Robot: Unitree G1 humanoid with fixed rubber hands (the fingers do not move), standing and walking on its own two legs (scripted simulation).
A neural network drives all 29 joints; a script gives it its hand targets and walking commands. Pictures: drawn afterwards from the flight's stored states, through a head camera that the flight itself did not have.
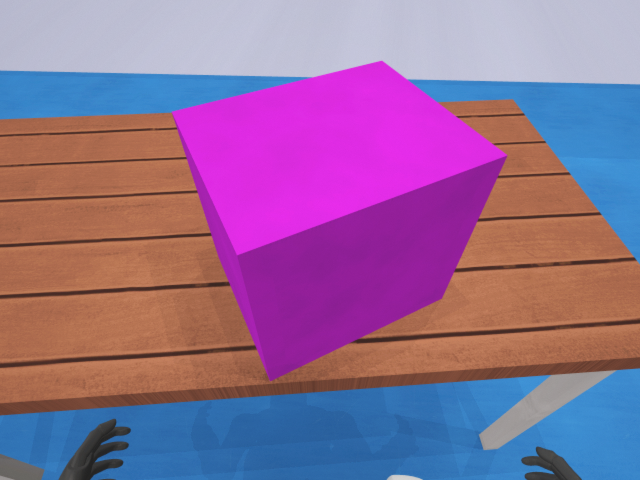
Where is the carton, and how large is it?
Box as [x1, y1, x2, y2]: [172, 61, 507, 380]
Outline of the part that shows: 382,61 172,111 218,256 270,380 441,298 507,155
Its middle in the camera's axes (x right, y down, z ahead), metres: +0.01 -0.02 +0.51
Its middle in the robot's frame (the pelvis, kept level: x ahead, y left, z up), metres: +0.41 +0.00 +0.10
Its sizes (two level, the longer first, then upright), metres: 0.284 0.232 0.272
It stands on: a table, 0.71 m high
